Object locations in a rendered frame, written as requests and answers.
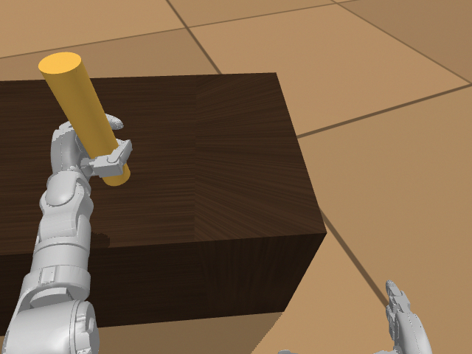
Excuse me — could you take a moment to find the can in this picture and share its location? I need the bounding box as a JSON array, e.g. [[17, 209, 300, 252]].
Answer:
[[38, 52, 131, 186]]

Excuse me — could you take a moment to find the left robot arm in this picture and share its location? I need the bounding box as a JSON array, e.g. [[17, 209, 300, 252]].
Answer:
[[1, 170, 100, 354]]

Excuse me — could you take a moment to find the right robot hand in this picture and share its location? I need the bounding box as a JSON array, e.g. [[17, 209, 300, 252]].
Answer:
[[373, 280, 432, 354]]

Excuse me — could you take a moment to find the left robot hand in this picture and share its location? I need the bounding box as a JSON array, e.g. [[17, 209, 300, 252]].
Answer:
[[51, 114, 133, 182]]

